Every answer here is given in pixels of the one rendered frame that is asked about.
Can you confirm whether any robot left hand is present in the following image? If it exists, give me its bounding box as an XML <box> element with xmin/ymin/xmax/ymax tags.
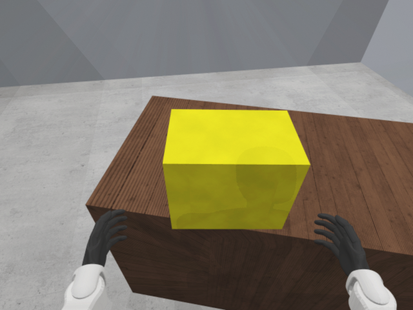
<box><xmin>82</xmin><ymin>209</ymin><xmax>127</xmax><ymax>267</ymax></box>

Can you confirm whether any robot right forearm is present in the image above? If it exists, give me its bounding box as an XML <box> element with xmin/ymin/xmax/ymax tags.
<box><xmin>346</xmin><ymin>269</ymin><xmax>397</xmax><ymax>310</ymax></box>

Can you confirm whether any carton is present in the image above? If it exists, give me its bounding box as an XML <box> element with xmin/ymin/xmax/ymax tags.
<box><xmin>163</xmin><ymin>109</ymin><xmax>310</xmax><ymax>229</ymax></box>

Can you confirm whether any robot left forearm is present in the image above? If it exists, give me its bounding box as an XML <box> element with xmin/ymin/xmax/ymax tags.
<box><xmin>62</xmin><ymin>264</ymin><xmax>108</xmax><ymax>310</ymax></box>

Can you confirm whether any robot right hand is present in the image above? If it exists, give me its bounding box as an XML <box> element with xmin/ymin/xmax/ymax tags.
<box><xmin>314</xmin><ymin>213</ymin><xmax>370</xmax><ymax>276</ymax></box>

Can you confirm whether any pedestal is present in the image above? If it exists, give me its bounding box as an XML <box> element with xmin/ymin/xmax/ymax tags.
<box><xmin>85</xmin><ymin>96</ymin><xmax>413</xmax><ymax>310</ymax></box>

